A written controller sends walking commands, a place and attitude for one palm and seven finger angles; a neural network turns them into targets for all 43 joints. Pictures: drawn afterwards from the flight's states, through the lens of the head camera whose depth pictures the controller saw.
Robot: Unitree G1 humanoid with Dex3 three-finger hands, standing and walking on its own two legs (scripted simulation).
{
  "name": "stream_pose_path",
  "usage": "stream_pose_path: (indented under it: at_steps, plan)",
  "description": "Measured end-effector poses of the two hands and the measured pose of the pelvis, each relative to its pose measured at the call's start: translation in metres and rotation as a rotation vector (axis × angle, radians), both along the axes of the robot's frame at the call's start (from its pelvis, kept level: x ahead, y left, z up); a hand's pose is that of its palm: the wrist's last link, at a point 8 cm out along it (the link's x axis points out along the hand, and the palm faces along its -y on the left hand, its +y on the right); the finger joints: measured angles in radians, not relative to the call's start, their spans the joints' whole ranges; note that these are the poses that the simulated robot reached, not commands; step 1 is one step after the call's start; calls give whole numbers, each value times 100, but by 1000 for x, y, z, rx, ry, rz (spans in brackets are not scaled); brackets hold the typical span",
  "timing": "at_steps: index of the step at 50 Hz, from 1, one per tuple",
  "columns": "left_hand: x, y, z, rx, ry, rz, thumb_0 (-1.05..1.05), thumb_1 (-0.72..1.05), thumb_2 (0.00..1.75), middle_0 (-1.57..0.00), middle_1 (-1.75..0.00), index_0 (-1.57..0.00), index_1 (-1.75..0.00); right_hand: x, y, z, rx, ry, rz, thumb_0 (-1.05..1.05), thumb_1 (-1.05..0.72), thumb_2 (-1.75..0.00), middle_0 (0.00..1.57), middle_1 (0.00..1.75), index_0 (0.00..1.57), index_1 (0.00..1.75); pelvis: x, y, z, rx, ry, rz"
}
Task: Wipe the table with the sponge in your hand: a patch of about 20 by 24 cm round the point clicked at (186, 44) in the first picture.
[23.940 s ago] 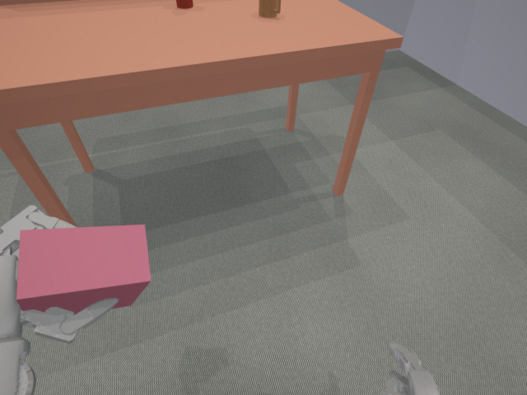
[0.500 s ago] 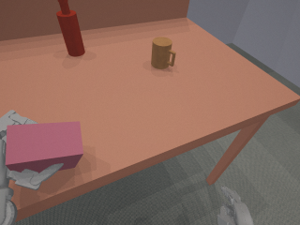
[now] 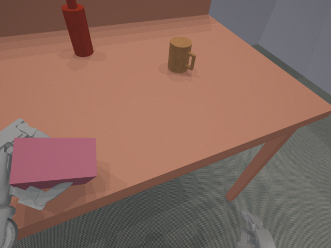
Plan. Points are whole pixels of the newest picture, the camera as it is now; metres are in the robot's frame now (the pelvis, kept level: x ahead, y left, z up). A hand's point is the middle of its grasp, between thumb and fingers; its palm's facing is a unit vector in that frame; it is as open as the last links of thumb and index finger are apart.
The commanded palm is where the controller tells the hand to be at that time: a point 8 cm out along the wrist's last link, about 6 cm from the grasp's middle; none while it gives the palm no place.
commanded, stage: come to a stop and stand still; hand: left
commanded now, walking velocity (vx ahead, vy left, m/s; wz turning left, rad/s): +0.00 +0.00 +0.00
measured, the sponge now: (67, 164) +0.23 +0.21 +0.14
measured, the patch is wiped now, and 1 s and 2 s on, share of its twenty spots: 0.00 0.00 0.00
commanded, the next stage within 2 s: look again from close up in 0.56 s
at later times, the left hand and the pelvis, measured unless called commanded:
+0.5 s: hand (39, 154) +0.23 +0.25 +0.16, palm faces +0.40 -0.85 -0.34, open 10.1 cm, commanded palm +0.17 +0.28 +0.18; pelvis +0.02 +0.00 +0.00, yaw +1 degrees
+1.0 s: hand (37, 155) +0.23 +0.26 +0.16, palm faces +0.40 -0.84 -0.36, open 10.1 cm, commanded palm +0.17 +0.29 +0.18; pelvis +0.01 +0.00 +0.00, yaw +1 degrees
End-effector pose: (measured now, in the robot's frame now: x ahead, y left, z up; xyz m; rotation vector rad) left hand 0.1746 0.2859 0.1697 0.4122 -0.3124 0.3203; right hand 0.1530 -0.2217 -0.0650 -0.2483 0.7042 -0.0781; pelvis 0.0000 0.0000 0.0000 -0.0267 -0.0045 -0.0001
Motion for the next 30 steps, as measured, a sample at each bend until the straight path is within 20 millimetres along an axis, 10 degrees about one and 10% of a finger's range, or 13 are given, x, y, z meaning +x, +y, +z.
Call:
stream_pose_path:
  at_steps: [18, 30]
  plan:
    - [19, 3, 4, -3, 7, 30, -1, -50, 104, -74, -135, -74, -136, 46, 6, 13, -3, -58, 26, 1, -91, -90, 21, 30, 20, 30, 17, -1, 2, -4, -5, 7]
    - [12, 9, 3, -16, 28, 68, -1, -50, 104, -74, -135, -74, -136, 41, 9, 8, 0, -21, 22, 1, -91, -90, 21, 30, 20, 30, 15, 2, 2, -4, -8, 12]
